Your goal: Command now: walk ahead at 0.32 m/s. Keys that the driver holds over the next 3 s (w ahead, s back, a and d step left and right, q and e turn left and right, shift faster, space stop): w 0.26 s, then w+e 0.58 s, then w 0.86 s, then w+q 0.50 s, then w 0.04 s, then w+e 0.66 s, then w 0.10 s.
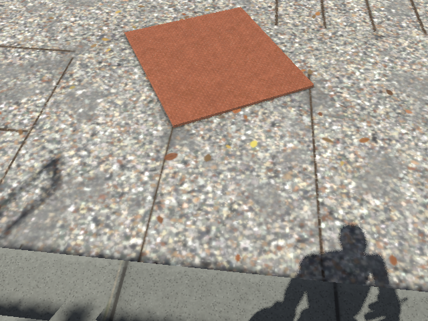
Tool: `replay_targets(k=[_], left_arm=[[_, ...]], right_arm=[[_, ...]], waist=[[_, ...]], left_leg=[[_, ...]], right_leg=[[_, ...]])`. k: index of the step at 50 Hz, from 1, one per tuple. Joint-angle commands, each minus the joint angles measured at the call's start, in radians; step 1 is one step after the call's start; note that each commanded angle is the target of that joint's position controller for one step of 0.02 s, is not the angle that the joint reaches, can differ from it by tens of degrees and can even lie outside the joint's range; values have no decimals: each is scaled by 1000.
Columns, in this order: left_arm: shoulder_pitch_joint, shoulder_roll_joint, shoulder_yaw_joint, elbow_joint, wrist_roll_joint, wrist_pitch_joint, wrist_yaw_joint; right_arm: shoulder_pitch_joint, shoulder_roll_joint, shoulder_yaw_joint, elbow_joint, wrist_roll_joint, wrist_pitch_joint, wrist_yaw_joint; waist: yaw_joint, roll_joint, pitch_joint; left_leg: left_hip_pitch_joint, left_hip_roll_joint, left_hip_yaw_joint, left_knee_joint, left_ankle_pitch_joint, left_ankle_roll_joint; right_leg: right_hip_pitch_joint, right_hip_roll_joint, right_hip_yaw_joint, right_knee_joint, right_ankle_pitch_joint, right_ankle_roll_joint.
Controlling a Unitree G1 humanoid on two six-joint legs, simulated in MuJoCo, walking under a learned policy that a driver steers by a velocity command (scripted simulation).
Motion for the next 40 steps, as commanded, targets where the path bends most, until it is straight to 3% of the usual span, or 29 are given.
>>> replay_targets(k=[1,4,6,7,8,9,11,13,17,19,20,21,22,25,26,27,28,29,30,31,32,33,34,35,36,37,38,39,40], left_arm=[[-72,193,30,-62,1,0,-6],[-69,216,34,-40,18,25,-46],[-25,138,14,-1,42,13,-60],[0,14,-19,-33,51,-9,-78],[-121,14,-14,-71,46,-32,-95],[-188,39,-6,-75,26,-46,-82],[-123,84,12,-32,37,-41,-53],[-116,22,-1,-30,46,-22,-59],[-216,-22,-15,-49,16,4,-102],[-299,-24,-15,-79,17,13,-111],[-313,-27,-18,-93,15,13,-114],[-295,-1,-12,-97,16,13,-113],[-145,12,-4,-58,35,5,-120],[0,109,44,-46,31,-18,-112],[-102,112,49,-86,-11,-24,-108],[-80,109,49,-79,-28,-31,-101],[57,128,61,-45,-27,-39,-71],[254,150,64,-5,-2,-26,-46],[372,167,60,37,26,-53,-61],[315,144,76,49,25,-78,-58],[189,59,45,39,14,-81,-66],[74,-8,12,18,27,-67,-73],[-37,-50,-14,-16,43,-59,-81],[-110,-64,-29,-37,36,-46,-79],[-88,-20,-18,-38,13,-48,-72],[-78,24,-11,-28,11,-54,-70],[-60,58,-10,-29,45,-59,-64],[31,-16,-28,-13,55,-72,-35],[158,-41,-34,17,38,-79,-10]], right_arm=[[-86,-33,-1,-67,15,-10,31],[1,-64,-3,-37,46,-41,46],[162,-135,-30,-12,41,-78,23],[350,-216,-45,5,28,-86,0],[491,-202,-41,34,-4,-88,-7],[390,-142,-33,20,6,-98,-10],[244,-17,7,-22,27,-80,-14],[198,44,34,-39,18,-70,-25],[273,13,31,-13,-3,-73,-28],[324,-3,30,8,-4,-72,-3],[309,-11,31,2,-19,-70,12],[301,-18,30,0,-22,-72,22],[272,-36,28,-18,-66,-69,22],[173,-83,20,-58,-38,-68,5],[172,-135,-2,-39,19,-62,9],[275,-161,-12,-5,12,-51,19],[387,-93,2,37,-46,-49,39],[485,64,46,42,-80,-62,54],[266,98,62,-92,3,-91,57],[33,0,37,-166,52,-91,51],[-25,-43,28,-194,40,-79,23],[29,-30,38,-189,13,-60,2],[85,21,55,-179,-11,-39,-13],[139,35,58,-167,-30,-14,-14],[152,40,59,-187,-35,-3,-13],[146,76,74,-209,-24,2,-5],[212,100,88,-189,-31,-8,15],[139,83,84,-203,-41,-12,28],[56,63,81,-235,-44,-13,29]], waist=[[-43,-71,77],[-75,-51,78],[-135,17,1],[-171,243,-168],[-257,242,-81],[-219,160,65],[-116,74,51],[-50,58,85],[-68,52,64],[-76,76,42],[-58,96,19],[-43,96,24],[12,96,7],[89,72,-2],[67,61,39],[33,52,16],[22,-11,-82],[40,-214,-312],[152,-146,-288],[188,-34,-45],[124,34,-12],[30,78,-43],[-44,26,17],[-90,5,43],[-92,-8,-15],[-100,-3,-23],[-109,-11,-31],[-30,23,-30],[48,20,-45]], left_leg=[[101,-15,49,-145,101,-19],[250,-46,40,-338,286,-8],[433,-10,-12,-341,297,30],[707,218,-386,-436,300,250],[741,332,-707,-621,122,319],[629,321,-610,-647,-55,253],[465,251,-407,-665,24,209],[320,214,-278,-705,263,180],[300,157,-53,-724,548,163],[242,141,14,-716,698,161],[143,127,55,-694,745,150],[121,142,61,-678,740,153],[73,151,81,-603,788,138],[65,142,144,-365,1049,90],[168,153,147,-291,1029,98],[223,137,135,-140,1066,119],[80,119,107,137,932,63],[-169,-37,94,616,33,-55],[-565,-151,-108,848,-219,-110],[-711,-63,-208,787,-122,-103],[-658,-22,-211,735,-72,-111],[-515,4,-200,640,10,-82],[-388,29,-188,567,30,-62],[-316,44,-161,474,-20,-70],[-217,32,-96,380,-11,-85],[-58,18,-15,265,52,-100],[107,2,34,381,313,-96],[-163,59,-118,264,629,-88],[-353,52,-107,117,715,-85]], right_leg=[[-175,-192,128,-188,-148,-145],[-219,-228,145,-78,-143,-183],[-289,-151,88,208,-95,-145],[-508,26,-10,578,-217,-42],[-773,75,127,812,-376,-40],[-886,6,189,952,-284,-72],[-777,-69,124,973,-159,-91],[-682,-117,121,893,-57,-85],[-678,-107,32,611,192,-28],[-585,-74,3,481,248,2],[-472,-51,-11,544,270,10],[-453,-45,1,567,288,4],[-370,-41,16,769,366,-5],[-238,18,-30,793,121,-30],[-296,31,-49,445,-63,-26],[-197,100,-116,352,-15,-42],[35,72,40,429,237,-142],[361,-146,398,427,555,-434],[458,-279,786,230,376,-520],[264,-299,760,206,222,-419],[100,-284,688,239,184,-388],[-119,-247,607,221,169,-374],[-363,-218,561,178,166,-364],[-536,-175,506,151,71,-336],[-595,-101,415,156,0,-303],[-731,-22,296,169,-69,-251],[-863,30,233,262,-32,-211],[-646,23,304,367,-72,-203],[-430,11,327,465,-85,-203]])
